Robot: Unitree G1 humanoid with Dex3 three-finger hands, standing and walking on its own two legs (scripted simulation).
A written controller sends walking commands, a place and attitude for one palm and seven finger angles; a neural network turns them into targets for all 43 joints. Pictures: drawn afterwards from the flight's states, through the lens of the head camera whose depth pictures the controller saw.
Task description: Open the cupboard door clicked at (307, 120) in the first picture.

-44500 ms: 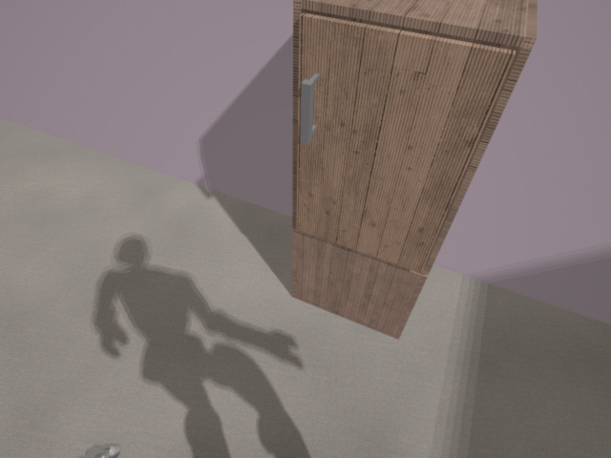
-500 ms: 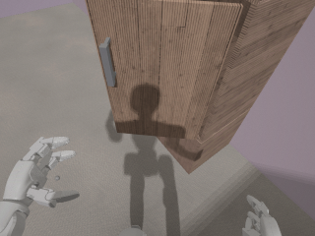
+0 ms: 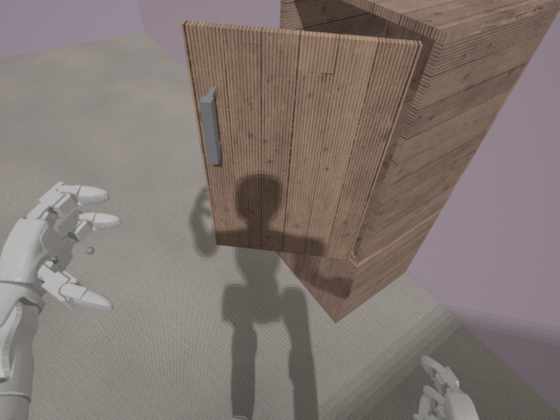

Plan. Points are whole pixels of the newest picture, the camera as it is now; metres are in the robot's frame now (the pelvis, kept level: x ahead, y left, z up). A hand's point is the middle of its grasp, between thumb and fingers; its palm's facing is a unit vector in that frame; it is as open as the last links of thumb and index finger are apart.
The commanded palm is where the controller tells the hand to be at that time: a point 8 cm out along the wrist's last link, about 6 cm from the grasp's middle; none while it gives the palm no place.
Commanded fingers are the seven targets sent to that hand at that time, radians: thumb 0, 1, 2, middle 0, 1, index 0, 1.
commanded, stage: raise the hand with hooked fingers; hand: left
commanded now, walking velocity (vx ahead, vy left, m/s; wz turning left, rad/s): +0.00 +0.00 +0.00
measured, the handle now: (213, 126) +0.59 +0.18 +0.10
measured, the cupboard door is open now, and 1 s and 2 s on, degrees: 48 48 48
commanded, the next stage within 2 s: move the hooked fingers beside the handle in 0.54 s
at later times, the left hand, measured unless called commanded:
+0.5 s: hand (114, 238) +0.30 +0.25 +0.12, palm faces +0.00 -1.00 -0.03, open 14.0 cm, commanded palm +0.28 +0.30 +0.12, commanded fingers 0.00 -0.50 0.30 -0.30 -1.20 -0.30 -1.20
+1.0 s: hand (139, 202) +0.37 +0.24 +0.12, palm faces -0.03 -1.00 +0.00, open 14.0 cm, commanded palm +0.35 +0.29 +0.12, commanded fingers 0.00 -0.50 0.30 -0.30 -1.20 -0.30 -1.20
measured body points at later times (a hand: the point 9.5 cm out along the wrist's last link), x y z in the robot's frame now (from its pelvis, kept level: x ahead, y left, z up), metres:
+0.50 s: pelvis +0.02 -0.02 +0.00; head +0.02 -0.03 +0.45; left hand +0.30 +0.30 +0.12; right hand +0.18 -0.27 -0.07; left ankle +0.07 +0.08 -0.71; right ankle -0.01 -0.12 -0.71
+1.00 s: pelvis +0.02 -0.02 +0.00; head +0.05 -0.02 +0.45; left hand +0.36 +0.29 +0.12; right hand +0.16 -0.29 -0.08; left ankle +0.07 +0.08 -0.71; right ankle -0.01 -0.12 -0.71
